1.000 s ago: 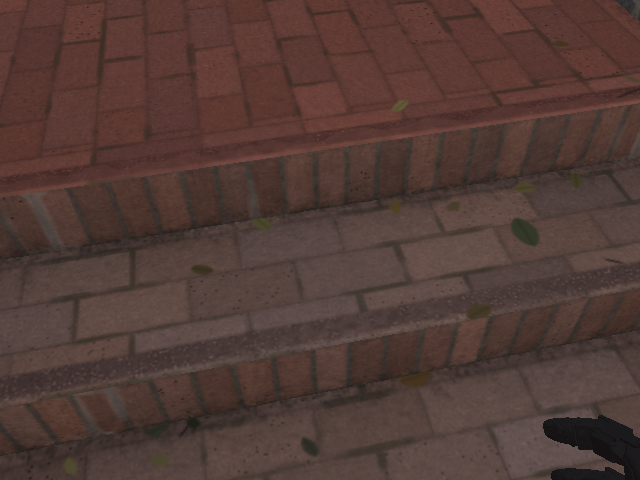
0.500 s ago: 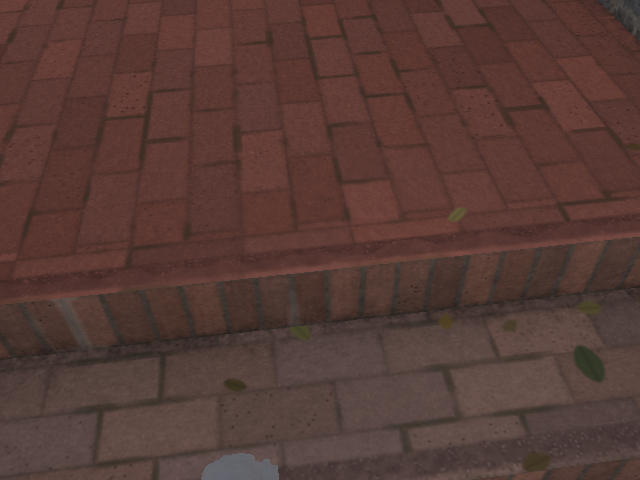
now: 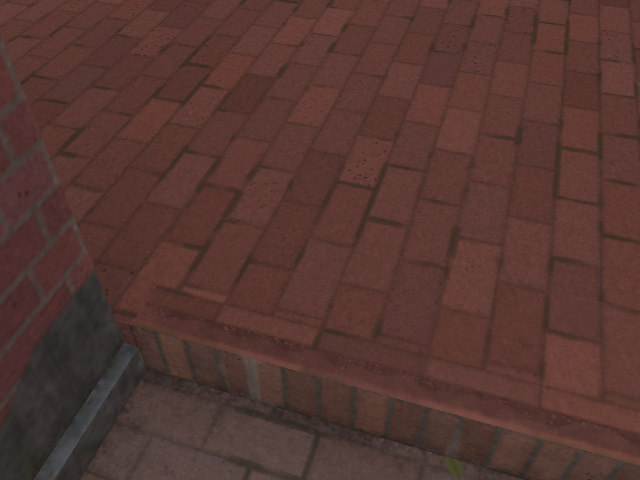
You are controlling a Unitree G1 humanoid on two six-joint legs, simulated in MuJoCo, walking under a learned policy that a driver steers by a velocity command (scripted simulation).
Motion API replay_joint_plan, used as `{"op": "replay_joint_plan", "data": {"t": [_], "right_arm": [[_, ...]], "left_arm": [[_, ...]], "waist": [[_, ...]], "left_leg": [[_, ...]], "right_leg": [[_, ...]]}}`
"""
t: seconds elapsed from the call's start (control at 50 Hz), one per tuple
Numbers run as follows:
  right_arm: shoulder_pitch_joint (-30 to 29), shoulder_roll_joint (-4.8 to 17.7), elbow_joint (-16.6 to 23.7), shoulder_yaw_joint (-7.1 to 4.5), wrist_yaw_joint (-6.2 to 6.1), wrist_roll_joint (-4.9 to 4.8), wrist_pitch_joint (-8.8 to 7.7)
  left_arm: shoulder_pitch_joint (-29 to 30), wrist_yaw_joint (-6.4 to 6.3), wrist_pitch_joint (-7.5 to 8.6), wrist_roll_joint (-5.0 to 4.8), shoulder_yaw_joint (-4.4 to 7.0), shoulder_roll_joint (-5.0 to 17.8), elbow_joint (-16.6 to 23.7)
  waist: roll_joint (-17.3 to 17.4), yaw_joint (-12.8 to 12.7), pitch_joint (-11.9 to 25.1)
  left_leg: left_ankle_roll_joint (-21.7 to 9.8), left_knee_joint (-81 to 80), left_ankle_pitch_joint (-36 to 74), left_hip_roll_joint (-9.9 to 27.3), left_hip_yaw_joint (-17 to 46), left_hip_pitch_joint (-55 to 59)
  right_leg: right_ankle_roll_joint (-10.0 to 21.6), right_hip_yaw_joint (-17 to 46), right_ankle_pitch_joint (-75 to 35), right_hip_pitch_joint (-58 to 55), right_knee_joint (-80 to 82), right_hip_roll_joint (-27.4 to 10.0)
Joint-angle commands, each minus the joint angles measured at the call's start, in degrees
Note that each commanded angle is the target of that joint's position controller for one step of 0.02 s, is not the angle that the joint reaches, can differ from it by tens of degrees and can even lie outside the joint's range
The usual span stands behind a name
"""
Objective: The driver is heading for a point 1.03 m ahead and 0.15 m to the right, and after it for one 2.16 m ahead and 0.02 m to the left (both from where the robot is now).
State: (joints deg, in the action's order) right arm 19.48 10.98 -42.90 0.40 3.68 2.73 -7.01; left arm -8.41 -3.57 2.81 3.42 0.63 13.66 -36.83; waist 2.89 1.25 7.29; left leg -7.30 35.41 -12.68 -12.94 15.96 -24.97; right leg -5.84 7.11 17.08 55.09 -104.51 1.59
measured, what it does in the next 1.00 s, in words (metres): climbs: right foot, then left foot 0.15 m higher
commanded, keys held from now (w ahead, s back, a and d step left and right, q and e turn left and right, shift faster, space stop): w+q+shift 0.12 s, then w+shift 0.30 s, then w+e+shift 0.58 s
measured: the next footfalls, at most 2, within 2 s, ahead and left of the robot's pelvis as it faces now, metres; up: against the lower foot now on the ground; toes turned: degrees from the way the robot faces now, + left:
right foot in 0.20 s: +0.10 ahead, -0.18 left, +0.00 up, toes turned +14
left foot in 0.54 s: +0.42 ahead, +0.12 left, +0.15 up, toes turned +18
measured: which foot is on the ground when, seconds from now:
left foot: down 0.00-0.20, up 0.22-0.52, down 0.54-1.00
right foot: up 0.00-0.18, down 0.20-0.58, up 0.60-1.00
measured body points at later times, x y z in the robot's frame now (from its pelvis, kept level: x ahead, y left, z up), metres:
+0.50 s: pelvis +0.21 -0.03 +0.01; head +0.27 -0.04 +0.45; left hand -0.01 +0.12 -0.10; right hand +0.54 -0.08 -0.03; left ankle +0.33 +0.10 -0.53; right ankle +0.06 -0.19 -0.72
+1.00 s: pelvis +0.42 +0.01 +0.16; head +0.38 +0.00 +0.61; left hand +0.67 +0.20 +0.13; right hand +0.41 -0.26 +0.02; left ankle +0.38 +0.11 -0.57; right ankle +0.41 -0.12 -0.29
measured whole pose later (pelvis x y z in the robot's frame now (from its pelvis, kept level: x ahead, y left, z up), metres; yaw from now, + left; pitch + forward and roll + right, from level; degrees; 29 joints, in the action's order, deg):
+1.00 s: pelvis +0.42 +0.01 +0.16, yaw -5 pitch +2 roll +1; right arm 26.0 14.1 -50.4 -3.2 -1.2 3.6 -7.2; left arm -5.0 0.8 -2.3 1.2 2.4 10.0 -32.1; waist 1.2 1.9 9.2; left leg -0.2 28.7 -19.8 7.7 -22.8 -9.8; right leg 6.7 2.9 16.4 58.5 -117.4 -1.5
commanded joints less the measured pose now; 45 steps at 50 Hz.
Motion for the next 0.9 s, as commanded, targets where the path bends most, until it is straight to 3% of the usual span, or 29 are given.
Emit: {"op": "replay_joint_plan", "data": {"t": [0.02,0.12,0.14,0.16,0.18,0.2,0.22,0.24,0.26,0.28,0.3,0.32,0.38,0.4,0.42,0.48,0.5,0.52,0.54,0.56,0.58,0.6,0.64,0.68,0.7,0.72,0.76,0.82,0.9], "right_arm": [[4.0,4.1,3.2,-0.23,0.67,-0.76,-1.0],[-11.8,6.5,11.5,-2.05,0.65,-3.15,-0.38],[-5.0,10.4,6.1,-6.17,-5.7,-1.58,2.64],[-1.3,9.6,6.3,-6.21,-7.53,-1.54,4.41],[-3.7,6.1,7.9,-5.62,-7.92,-0.47,5.59],[-1.0,4.6,7.5,-6.01,-6.76,-0.81,5.65],[-2.2,0.4,9.5,-5.1,-5.05,-1.2,3.81],[-1.6,2.3,12.5,-5.22,-4.23,-3.19,2.14],[-10.1,1.7,11.2,-4.73,-5.08,-0.29,2.18],[-11.6,0.7,12.8,-4.41,-4.19,-0.63,2.4],[-17.0,1.1,13.1,-3.94,-4.22,0.37,3.2],[-23.4,-1.0,15.3,-3.04,-4.09,1.94,3.36],[-27.9,-6.2,17.8,-0.01,-4.57,0.83,4.07],[-28.4,-5.2,19.1,0.04,-3.95,1.45,4.8],[-29.8,-6.2,20.7,0.8,-4.31,0.4,5.4],[-31.8,-4.0,23.7,1.79,-3.21,-1.67,5.26],[-28.5,-4.7,22.7,2.34,-3.31,-4.34,5.11],[-20.1,-0.6,22.0,-0.45,-3.21,-4.34,6.33],[-1.0,3.2,18.0,-3.68,-3.96,-2.68,7.16],[12.0,6.4,11.3,-5.52,-4.98,-1.56,9.17],[13.1,12.4,10.5,-6.85,-5.13,-0.11,7.69],[6.3,10.2,11.3,-5.07,-6.13,-0.78,5.73],[-9.1,4.6,12.3,-4.91,-6.32,-0.95,4.43],[-11.7,-0.2,9.1,-3.27,-7.99,-1.56,3.02],[-11.1,-0.9,8.0,-3.19,-8.33,-1.27,2.83],[-5.5,1.1,2.9,-3.47,-6.91,1.37,2.33],[-5.7,-0.1,-0.4,-3.16,-6.89,0.62,0.65],[-4.7,4.3,-1.8,-3.63,-7.84,-0.39,0.39],[-1.1,6.8,-2.8,-4.0,-5.85,0.18,-0.39]], "left_arm": [[3.8,0.18,0.91,0.59,0.62,3.1,3.9],[3.9,3.3,-0.35,0.61,1.43,0.2,6.1],[4.4,2.83,-1.23,-4.43,1.24,1.2,5.5],[1.1,1.59,-1.24,-4.84,1.4,1.6,4.9],[-6.2,1.63,-0.11,-5.65,2.22,2.9,1.5],[-9.1,0.47,1.05,-4.05,3.53,5.3,-0.9],[-12.6,-0.13,1.92,-1.93,3.53,8.0,-0.4],[-15.6,0.2,2.14,-1.0,6.25,15.7,-1.4],[-20.7,2.26,2.25,-1.69,4.34,5.5,-4.7],[-20.4,1.72,2.78,-0.35,4.75,7.7,-4.8],[-18.1,2.39,3.65,0.26,4.7,5.8,-5.4],[-22.1,2.18,4.29,-0.66,3.92,3.9,-9.0],[-27.2,3.18,4.63,-1.09,1.58,-2.4,-15.9],[-30.2,2.16,4.43,-2.14,2.0,-0.3,-18.8],[-30.4,1.91,5.27,-1.76,1.61,0.1,-19.2],[-21.6,1.15,4.48,-4.29,0.74,-2.0,-18.7],[-22.7,0.33,4.61,-6.06,1.2,0.9,-17.9],[-27.0,1.12,6.13,-6.79,1.44,6.4,-18.4],[-20.6,2.8,7.45,-7.39,3.89,15.2,-15.5],[-13.0,2.06,7.44,-7.97,7.21,19.1,-11.3],[-11.2,3.83,7.64,-8.9,6.08,13.7,-7.2],[-11.8,4.36,7.67,-7.2,6.34,10.2,-6.5],[-18.9,3.53,3.58,-4.01,5.41,1.3,-5.8],[-14.4,0.8,-0.41,0.47,4.74,-2.3,-2.0],[-15.0,0.92,-2.17,0.57,4.81,-1.9,-1.8],[-16.8,2.97,-2.41,-1.17,3.54,-3.8,-0.3],[-4.7,4.49,-2.61,-1.3,2.28,-4.1,5.5],[-5.3,6.91,-3.61,-0.93,2.34,-0.2,3.6],[0.9,4.77,-3.74,-1.93,1.8,-2.5,5.9]], "waist": [[4.3,1.0,-2.9],[2.8,-3.3,-1.6],[5.2,-2.0,-8.1],[7.4,-1.5,-8.3],[7.0,-5.4,-6.6],[1.7,-4.6,-3.6],[-6.9,-4.3,-0.6],[-25.3,-5.5,2.7],[-7.9,-9.0,-7.0],[-15.7,-7.7,-2.7],[-6.0,-7.5,-8.4],[-5.2,-8.9,-12.9],[-4.2,-5.3,-15.1],[-0.1,-3.9,-17.0],[-3.7,-3.6,-15.6],[-10.0,-0.6,-13.3],[-11.0,-0.6,-7.0],[-15.8,4.6,5.3],[-17.4,15.4,14.8],[-14.7,17.9,13.9],[5.4,18.9,19.5],[7.7,12.9,29.2],[-8.3,0.5,16.5],[-4.9,-3.5,-4.6],[-3.6,-3.5,-5.5],[1.0,-6.3,2.8],[-1.5,-5.9,-5.5],[-3.1,-6.3,-3.4],[-3.1,-4.0,-8.0]], "left_leg": [[-10.6,-11.2,-19.4,14.0,24.5,10.9],[-9.7,-14.6,-18.3,9.9,23.3,-13.7],[-10.6,-17.9,-21.9,11.2,20.9,-4.6],[-8.8,-14.6,-24.6,12.4,25.8,2.7],[-5.5,-6.2,-17.9,8.1,19.1,8.5],[-2.5,9.8,-12.2,3.8,9.1,2.0],[0.0,27.2,-16.6,3.0,-3.3,-18.2],[0.6,33.9,-16.2,3.3,-10.8,-36.2],[-0.1,50.2,-14.3,7.0,-9.7,-40.2],[0.2,59.1,-9.6,7.6,-8.8,-46.0],[0.3,68.7,-8.4,9.9,-8.6,-51.4],[-0.8,76.1,-9.9,8.7,-7.2,-57.7],[-2.4,82.0,-21.8,7.2,-11.1,-58.0],[-1.5,77.7,-20.6,7.2,-12.4,-56.5],[-0.8,73.6,-20.9,7.2,-15.1,-54.1],[0.5,43.1,-17.5,12.2,-28.2,-26.8],[0.4,26.4,-10.3,9.6,-27.8,-4.8],[0.9,32.3,-12.9,6.4,-28.8,15.3],[0.6,30.2,-9.2,5.9,-24.2,30.2],[-6.3,21.4,6.1,11.0,-15.5,32.0],[-18.4,7.9,52.8,29.3,7.2,40.4],[-22.9,1.3,85.4,38.7,19.5,35.5],[-15.3,-2.1,29.8,37.2,11.2,18.0],[-11.0,-9.9,13.0,32.5,4.9,-0.4],[-10.6,-12.0,1.7,31.6,3.4,0.2],[-5.6,-14.4,-45.3,31.4,7.0,3.7],[-1.3,-21.6,-38.0,33.5,3.9,-0.5],[0.9,-26.8,-24.8,31.7,-12.0,4.4],[-0.6,-26.5,-27.8,35.7,-14.8,9.7]], "right_leg": [[-0.1,-0.2,0.7,9.9,3.0,-1.4],[-1.9,-3.2,7.1,-36.7,52.1,-0.8],[3.5,-10.1,21.1,-27.1,62.7,1.9],[6.7,-4.2,24.9,-28.2,74.8,0.3],[6.6,-7.5,2.3,-35.5,89.7,-1.5],[6.7,-4.7,-5.8,-50.0,96.5,-5.4],[6.7,7.0,-6.8,-68.6,86.9,-17.1],[14.2,34.6,-7.7,-77.9,90.1,-27.7],[10.0,22.0,-26.0,-73.4,83.2,-21.2],[16.0,31.6,-1.9,-74.1,87.8,-25.2],[16.6,23.6,11.8,-69.8,91.1,-21.7],[17.1,17.7,10.1,-67.7,91.5,-18.5],[13.3,3.0,-19.6,-60.0,89.2,-15.0],[9.3,0.2,-42.0,-59.1,86.7,-14.6],[8.5,-2.0,-47.2,-56.7,90.1,-13.9],[14.4,-6.9,-59.3,-41.8,102.9,-8.1],[15.1,-4.9,-75.9,-38.1,100.4,-9.1],[18.9,-1.3,-77.0,-35.4,97.6,-13.1],[19.0,-1.9,-96.0,-38.4,83.2,-14.8],[9.2,-0.4,-112.1,-35.0,62.8,-14.7],[2.8,-4.8,-52.3,-24.7,29.1,-0.9],[1.4,-1.4,11.8,-26.5,1.2,6.5],[4.2,0.1,4.6,-22.4,0.4,-3.6],[4.4,-1.3,1.2,-19.3,1.1,-5.5],[6.1,-2.0,3.0,-16.1,-1.1,-4.3],[11.5,-0.1,2.8,-12.4,1.1,-4.8],[13.2,2.3,-3.6,-6.8,7.2,-7.3],[13.9,-4.2,-9.7,-9.3,15.6,-5.2],[12.6,-5.7,-4.5,6.4,-8.4,-3.7]]}}
Velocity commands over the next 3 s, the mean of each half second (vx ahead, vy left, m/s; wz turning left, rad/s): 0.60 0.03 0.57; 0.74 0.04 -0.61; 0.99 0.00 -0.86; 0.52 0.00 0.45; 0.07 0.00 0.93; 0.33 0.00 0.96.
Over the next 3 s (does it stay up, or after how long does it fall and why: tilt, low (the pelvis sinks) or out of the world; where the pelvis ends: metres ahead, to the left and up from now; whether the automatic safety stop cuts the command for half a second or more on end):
stays up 1.24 -0.39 0.32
